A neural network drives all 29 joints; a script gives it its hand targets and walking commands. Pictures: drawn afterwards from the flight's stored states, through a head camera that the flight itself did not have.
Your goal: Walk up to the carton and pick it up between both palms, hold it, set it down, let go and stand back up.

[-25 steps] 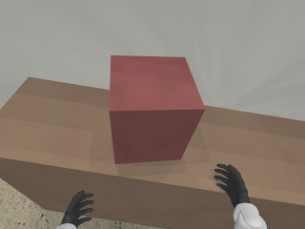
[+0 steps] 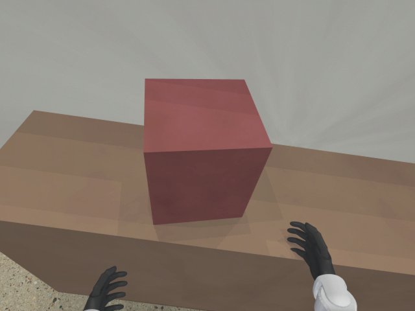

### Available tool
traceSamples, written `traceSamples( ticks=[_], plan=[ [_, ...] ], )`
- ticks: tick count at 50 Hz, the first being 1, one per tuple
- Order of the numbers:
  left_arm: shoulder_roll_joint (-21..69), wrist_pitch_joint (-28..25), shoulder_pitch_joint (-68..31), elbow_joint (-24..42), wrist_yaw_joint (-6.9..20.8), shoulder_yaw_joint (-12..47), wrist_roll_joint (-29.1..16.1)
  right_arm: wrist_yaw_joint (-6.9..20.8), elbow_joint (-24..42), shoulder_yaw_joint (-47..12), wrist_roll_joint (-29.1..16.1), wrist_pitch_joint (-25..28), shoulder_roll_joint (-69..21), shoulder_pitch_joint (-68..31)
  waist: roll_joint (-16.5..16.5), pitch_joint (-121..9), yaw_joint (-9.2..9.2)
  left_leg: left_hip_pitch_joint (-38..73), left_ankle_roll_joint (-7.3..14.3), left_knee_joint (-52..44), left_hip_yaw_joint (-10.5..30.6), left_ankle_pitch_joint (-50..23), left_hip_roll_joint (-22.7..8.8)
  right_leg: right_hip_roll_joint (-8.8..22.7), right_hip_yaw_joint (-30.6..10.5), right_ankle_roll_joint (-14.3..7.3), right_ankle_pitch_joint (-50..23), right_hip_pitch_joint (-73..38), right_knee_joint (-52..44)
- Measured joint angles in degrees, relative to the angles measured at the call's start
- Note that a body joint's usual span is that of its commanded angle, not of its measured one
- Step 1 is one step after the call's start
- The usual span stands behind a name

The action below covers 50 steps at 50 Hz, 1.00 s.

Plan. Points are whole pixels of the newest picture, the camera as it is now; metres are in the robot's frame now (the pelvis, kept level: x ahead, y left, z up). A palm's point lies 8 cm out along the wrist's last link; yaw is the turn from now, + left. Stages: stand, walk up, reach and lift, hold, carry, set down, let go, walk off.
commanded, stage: let go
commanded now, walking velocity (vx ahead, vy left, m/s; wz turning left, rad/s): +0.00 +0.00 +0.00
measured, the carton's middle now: (197, 154) +0.43 +0.05 +0.05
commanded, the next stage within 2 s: stand in 0.24 s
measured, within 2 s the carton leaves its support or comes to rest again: neither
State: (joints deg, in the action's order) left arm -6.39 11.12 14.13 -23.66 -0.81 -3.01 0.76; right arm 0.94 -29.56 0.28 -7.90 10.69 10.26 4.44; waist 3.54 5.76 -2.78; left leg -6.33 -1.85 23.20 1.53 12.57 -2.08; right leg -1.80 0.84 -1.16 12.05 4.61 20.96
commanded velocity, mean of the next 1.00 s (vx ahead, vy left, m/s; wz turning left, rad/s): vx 0.00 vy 0.00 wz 0.00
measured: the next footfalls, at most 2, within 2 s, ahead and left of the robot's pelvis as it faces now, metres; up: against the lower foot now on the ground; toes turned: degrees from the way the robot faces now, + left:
none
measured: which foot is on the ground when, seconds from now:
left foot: down 0.00-1.00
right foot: down 0.00-1.00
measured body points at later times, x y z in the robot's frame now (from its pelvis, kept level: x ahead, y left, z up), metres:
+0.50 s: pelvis +0.00 +0.01 +0.00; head +0.00 +0.03 +0.45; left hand +0.12 +0.23 -0.12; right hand +0.24 -0.20 -0.02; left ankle +0.01 +0.14 -0.74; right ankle +0.00 -0.11 -0.74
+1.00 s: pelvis +0.00 +0.02 +0.00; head +0.00 +0.04 +0.44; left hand +0.09 +0.26 -0.13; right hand +0.24 -0.20 -0.02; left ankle +0.01 +0.14 -0.74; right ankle +0.00 -0.11 -0.74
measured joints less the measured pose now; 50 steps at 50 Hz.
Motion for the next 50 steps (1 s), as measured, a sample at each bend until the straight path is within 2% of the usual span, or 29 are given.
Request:
traceSamples(
  ticks=[14, 18, 25, 34, 50],
  plan=[
    [0.0, 0.0, -0.2, -0.6, -0.4, 0.0, 0.0, 0.1, -0.2, 0.0, 0.5, 0.2, 0.0, -0.1, 0.0, 0.0, 0.11, 0.0, 0.0, 0.0, 0.0, 0.0, 0.0, 0.0, 0.0, 0.0, 0.0, 0.0, 0.0],
    [-0.9, -4.8, 0.0, -4.0, 1.3, 0.0, 0.0, 0.1, -0.2, 0.0, 4.1, 0.2, 0.4, -0.1, -0.4, -0.3, 0.11, -0.1, 0.1, 0.8, 0.0, 0.4, 0.0, 0.0, 0.0, 0.0, 0.2, 0.0, 0.4],
    [-3.0, -8.8, 1.4, -9.2, 3.0, 0.0, 0.0, 0.1, -0.1, 0.0, 4.4, -0.2, 1.9, -0.1, -1.7, -0.8, 0.1, -1.0, 0.6, 3.3, 0.0, 1.7, 0.0, 0.0, 0.0, 0.4, 0.7, 0.1, 1.2],
    [-5.4, -9.2, 2.2, -14.1, 3.7, 0.0, 0.0, -0.3, -0.1, 0.0, 4.4, -0.7, 2.9, -0.1, -1.8, -0.9, 0.11, -2.0, 1.2, 5.1, 0.0, 2.8, 0.1, 0.0, -0.1, 0.8, 0.7, 0.3, 1.4],
    [-5.9, -10.0, 2.1, -15.8, 3.9, 0.0, 0.0, -0.7, 0.0, 0.0, 4.4, -1.1, 3.0, -0.1, -2.2, -1.3, 0.11, -2.0, 1.3, 5.3, -0.1, 2.9, 0.1, 0.1, -0.2, 0.9, 0.7, 0.3, 1.4]
  ],
)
